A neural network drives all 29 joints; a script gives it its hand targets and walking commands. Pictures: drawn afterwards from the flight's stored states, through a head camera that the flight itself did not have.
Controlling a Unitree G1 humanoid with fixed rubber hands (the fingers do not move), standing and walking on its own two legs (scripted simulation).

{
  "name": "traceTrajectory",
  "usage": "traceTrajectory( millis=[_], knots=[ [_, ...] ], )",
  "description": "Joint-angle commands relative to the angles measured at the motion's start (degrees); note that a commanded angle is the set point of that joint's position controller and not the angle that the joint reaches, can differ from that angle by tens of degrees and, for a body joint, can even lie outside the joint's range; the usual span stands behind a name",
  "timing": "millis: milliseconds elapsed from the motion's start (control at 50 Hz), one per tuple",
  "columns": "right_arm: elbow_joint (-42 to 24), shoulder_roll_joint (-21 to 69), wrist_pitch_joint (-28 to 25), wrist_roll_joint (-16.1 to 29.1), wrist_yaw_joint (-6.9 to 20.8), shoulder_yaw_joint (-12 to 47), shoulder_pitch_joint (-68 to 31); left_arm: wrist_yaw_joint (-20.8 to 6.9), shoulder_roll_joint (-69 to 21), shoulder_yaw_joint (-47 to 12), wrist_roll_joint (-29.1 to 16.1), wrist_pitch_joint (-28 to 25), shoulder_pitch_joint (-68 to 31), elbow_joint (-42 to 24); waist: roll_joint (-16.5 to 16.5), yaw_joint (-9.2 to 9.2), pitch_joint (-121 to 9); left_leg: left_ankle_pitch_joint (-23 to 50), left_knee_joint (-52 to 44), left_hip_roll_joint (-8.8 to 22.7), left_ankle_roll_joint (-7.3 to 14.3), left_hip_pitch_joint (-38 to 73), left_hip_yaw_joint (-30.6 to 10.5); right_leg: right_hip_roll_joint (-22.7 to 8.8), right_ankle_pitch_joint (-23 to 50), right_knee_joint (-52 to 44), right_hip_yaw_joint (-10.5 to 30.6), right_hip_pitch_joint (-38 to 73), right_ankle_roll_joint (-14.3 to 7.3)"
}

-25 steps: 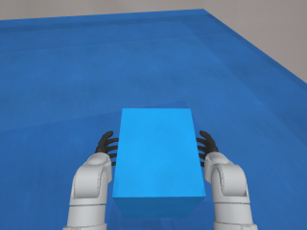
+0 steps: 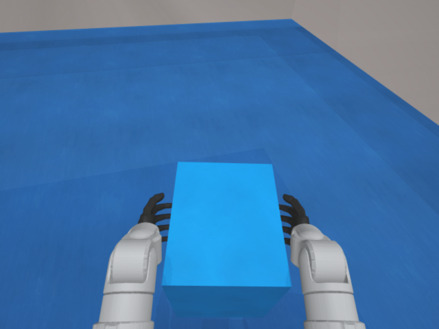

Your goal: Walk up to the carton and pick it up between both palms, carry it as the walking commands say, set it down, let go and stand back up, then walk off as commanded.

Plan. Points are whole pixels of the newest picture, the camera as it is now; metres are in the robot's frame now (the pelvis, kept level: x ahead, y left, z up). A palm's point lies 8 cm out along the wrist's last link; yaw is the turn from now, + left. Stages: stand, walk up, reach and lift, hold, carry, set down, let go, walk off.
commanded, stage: carry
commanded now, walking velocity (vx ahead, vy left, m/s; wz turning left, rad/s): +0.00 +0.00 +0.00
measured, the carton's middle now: (222, 243) +0.30 +0.01 -0.02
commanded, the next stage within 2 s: none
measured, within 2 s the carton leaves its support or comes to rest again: neither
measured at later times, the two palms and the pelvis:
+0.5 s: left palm (152, 225) +0.29 +0.14 +0.06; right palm (304, 228) +0.29 -0.13 +0.06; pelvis +0.01 +0.00 +0.00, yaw +0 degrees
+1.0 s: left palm (143, 232) +0.26 +0.15 +0.08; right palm (304, 234) +0.27 -0.12 +0.08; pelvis -0.01 +0.01 +0.00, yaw -2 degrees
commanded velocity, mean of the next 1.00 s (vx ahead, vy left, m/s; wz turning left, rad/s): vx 0.00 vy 0.04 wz -0.11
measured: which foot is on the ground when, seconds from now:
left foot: down 0.00-1.00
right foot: down 0.00-1.00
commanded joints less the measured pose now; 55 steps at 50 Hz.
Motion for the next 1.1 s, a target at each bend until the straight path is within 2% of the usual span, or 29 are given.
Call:
traceTrajectory(
  millis=[0,20,60,80,100,120,140,160,200,220,300,340,380,400,420,480,500,560,580,620,680,700,740,760,840,880,980,1040,1080],
  knots=[
    [-9.78,47.51,-6.38,13.63,11.44,26.51,-25.4,-11.66,-49.86,-28.17,-16.21,-6.37,-24.54,-3.99,3.01,-0.37,-18.18,17.88,-5.48,8.39,0.11,6.46,-8.21,-2.77,5.41,-2.12,2.85,6.6,0.48],
    [-20.6,48.82,-6.03,19.02,10.9,33.04,-27.12,-11.38,-49.44,-31.89,-20.28,-6.08,-22.91,-13.78,-0.11,-0.2,-20.29,12.81,-3.24,6.7,0.32,7.53,-6.34,-3.73,8.83,-2.81,4.45,9.1,-0.68],
    [-9.94,48.42,-5.06,15.26,10.89,29.25,-21.53,-11.06,-48.06,-28.68,-17.5,-6.12,-24.34,-8.95,-1.89,-0.61,-20.36,10.98,-3.58,7.06,0.16,6.25,-7.19,-3.88,9.01,-1.63,4.67,8.6,-0.96],
    [-22.91,49.64,-3.3,21.07,10.79,35.85,-25.92,-11.13,-51.93,-36.68,-23.38,-3.96,-26.38,-19.39,4.54,-0.15,-18.61,11.65,-4.18,7.1,0.39,4.09,-7.09,-3.78,8.14,-2.31,4.32,8.7,-0.87],
    [-7.59,46.87,-3.0,14.76,10.84,28.94,-18.3,-11.17,-47.51,-28.73,-16.62,-4.33,-20.22,-5.26,-0.3,-0.32,-19.67,11.27,-3.3,6.96,0.12,6.86,-5.65,-3.5,8.74,-2.34,4.32,7.29,-1.44],
    [-12.48,48.11,-3.12,17.07,10.93,30.74,-22.05,-10.84,-48.07,-31.56,-18.61,-4.37,-24.34,-11.8,1.48,-0.45,-20.78,12.41,-1.73,7.09,0.16,6.5,-6.55,-4.09,10.2,-3.14,4.03,8.29,-1.31],
    [-5.63,43.45,-4.26,11.93,10.52,26.0,-17.04,-11.02,-45.35,-25.2,-13.77,-5.03,-16.18,-0.25,-2.87,-0.56,-22.1,15.93,-0.68,6.61,-0.15,7.03,-5.65,-4.74,17.19,-1.17,5.31,9.76,-1.73],
    [-11.21,45.57,-3.9,15.25,10.78,29.82,-18.7,-11.16,-46.91,-29.42,-16.76,-4.79,-19.62,-6.75,3.32,-0.61,-21.54,16.48,-1.92,7.28,-0.1,7.64,-6.3,-4.8,15.61,-0.94,5.37,9.75,-1.79],
    [-2.34,44.58,-6.04,10.71,11.31,24.44,-15.99,-11.25,-45.34,-25.75,-13.64,-7.37,-20.36,-1.95,1.83,-0.54,-23.61,18.53,-0.89,6.78,0.11,7.83,-5.57,-4.89,18.53,-0.5,4.41,9.89,-1.38],
    [-7.29,45.36,-5.99,13.94,11.92,27.65,-19.32,-11.04,-47.24,-29.57,-15.59,-7.32,-22.72,-6.82,5.38,-0.48,-16.63,12.33,-3.19,6.81,-0.29,6.11,-5.25,-4.35,10.32,-1.96,4.43,6.58,-0.98],
    [-17.63,48.78,-5.69,18.89,11.39,32.55,-26.95,-10.55,-50.07,-33.91,-20.3,-6.94,-28.59,-16.26,4.0,-0.42,-14.7,10.08,-4.2,7.12,-0.3,2.75,-7.07,-3.83,6.82,-3.29,4.01,7.91,-0.85],
    [-5.19,46.74,-5.97,13.67,10.87,26.79,-20.32,-10.43,-44.16,-25.87,-14.2,-7.83,-23.35,-6.72,-4.09,-1.1,-15.79,5.97,-3.05,6.91,0.01,3.79,-7.99,-3.55,7.87,-3.52,4.62,8.93,-1.59],
    [-15.67,43.53,-4.91,16.34,10.4,31.21,-21.3,-10.38,-46.59,-29.45,-16.71,-5.77,-16.7,-5.81,-2.95,-0.71,-15.54,8.84,-3.26,6.83,-0.15,2.53,-7.01,-3.66,10.24,-2.84,4.0,9.74,-0.64],
    [-20.43,46.02,-4.12,19.42,10.67,33.36,-24.13,-10.34,-47.83,-33.43,-20.4,-5.1,-22.54,-14.72,1.26,-0.57,-17.41,8.72,-3.38,6.49,-0.41,3.79,-6.38,-4.8,10.74,-3.28,5.05,9.26,-1.45],
    [-7.27,44.93,-4.2,14.47,11.3,28.23,-18.04,-10.56,-44.84,-27.62,-14.57,-5.54,-18.41,-4.61,2.88,-0.57,-18.82,12.53,-4.5,7.48,-0.55,6.82,-6.88,-4.05,10.76,-1.29,4.23,9.53,-1.48],
    [-7.97,45.28,-2.97,15.08,11.65,27.73,-19.78,-10.23,-45.94,-29.93,-16.62,-4.53,-26.04,-10.16,6.93,-0.35,-14.8,17.66,-4.25,7.37,-0.65,6.32,-5.7,-3.77,10.26,-2.67,4.57,5.21,-1.4],
    [-11.07,47.15,-2.26,17.3,11.41,30.49,-20.47,-10.45,-46.42,-31.21,-18.36,-3.97,-24.31,-12.86,2.18,-0.65,-17.61,15.28,-3.18,7.33,-0.32,7.12,-6.18,-3.87,9.44,-2.58,3.89,7.18,-1.26],
    [-2.77,44.5,-4.43,12.99,11.15,25.25,-16.78,-10.46,-44.07,-26.57,-14.61,-5.62,-20.88,-4.02,4.09,-0.66,-16.78,17.1,-2.97,6.98,0.0,7.42,-6.14,-4.32,10.96,-1.49,4.42,6.3,-1.26],
    [-17.71,46.0,-4.5,18.69,11.06,32.59,-22.94,-10.84,-47.17,-32.7,-19.14,-4.65,-20.17,-12.11,5.25,-0.23,-15.01,11.27,-3.97,6.62,-0.27,6.86,-5.4,-3.97,7.73,-3.31,5.34,5.14,-1.36],
    [-8.19,44.83,-4.48,14.4,11.37,27.59,-20.81,-11.19,-45.77,-28.34,-16.55,-5.52,-23.99,-6.97,1.23,-0.58,-12.44,8.8,-4.56,7.42,-0.22,6.46,-6.18,-3.08,3.22,-4.24,4.22,3.36,-1.27],
    [-18.1,46.44,-2.52,18.84,10.59,31.63,-23.94,-10.79,-48.77,-33.87,-22.15,-3.55,-27.22,-16.54,2.55,-0.65,-14.91,6.74,-6.31,7.0,-0.39,2.49,-7.55,-3.58,3.25,-2.81,4.51,6.5,-1.3],
    [-5.72,45.98,-2.93,14.03,10.93,26.93,-19.69,-10.59,-45.01,-28.06,-16.38,-4.59,-25.38,-8.6,2.79,-0.6,-13.99,9.77,-6.29,7.49,-0.01,4.1,-7.59,-3.89,3.47,-2.72,4.23,5.76,-1.26],
    [-11.62,47.34,-3.79,16.7,10.88,29.51,-22.94,-10.61,-47.85,-29.86,-18.16,-4.96,-24.09,-9.65,1.77,-0.35,-19.45,18.28,-3.91,8.07,0.4,7.34,-7.29,-4.04,9.26,-1.34,3.95,8.01,-1.37],
    [-8.66,44.0,-5.09,13.07,11.12,25.61,-21.05,-10.94,-46.56,-25.54,-14.36,-5.82,-18.82,-1.95,1.37,-0.25,-19.68,17.62,-4.33,7.39,0.19,6.22,-7.77,-4.3,8.3,-1.29,4.72,9.09,-0.76],
    [-5.59,44.34,-6.54,13.03,11.45,25.52,-19.16,-10.43,-46.57,-25.75,-14.24,-7.95,-20.43,-2.92,0.69,-0.32,-14.5,11.58,-5.01,7.06,0.18,4.81,-5.4,-3.61,5.85,-1.89,3.23,7.1,-0.32],
    [-35.79,52.89,-0.8,27.87,11.29,43.66,-32.66,-10.68,-54.57,-42.24,-28.51,-2.21,-29.93,-30.45,-3.14,-0.07,-11.62,2.06,-6.73,7.32,-0.93,3.92,-4.7,-4.49,0.86,-2.49,4.19,3.13,-0.09],
    [-20.37,48.16,11.56,22.98,11.21,38.24,-14.86,-11.36,-47.27,-40.23,-26.3,10.67,-19.43,-21.01,6.66,0.04,-13.5,-2.45,-5.47,8.88,-0.24,3.49,-3.17,-4.42,1.17,2.35,4.63,-0.12,-1.65],
    [-20.25,47.47,13.92,22.06,11.53,37.34,-14.97,-13.23,-47.51,-40.06,-27.68,13.34,-21.25,-20.97,1.32,0.17,-16.0,1.46,4.22,8.45,-0.23,3.23,0.04,-7.55,14.03,2.76,10.43,1.73,-3.63],
    [-24.56,50.82,14.44,24.54,12.43,38.72,-23.26,-13.79,-49.66,-39.81,-29.02,13.75,-27.75,-25.84,-6.79,0.73,-14.39,-9.03,10.76,4.27,-1.99,-5.88,1.17,-13.77,17.77,-2.21,21.04,7.54,-6.28]
  ],
)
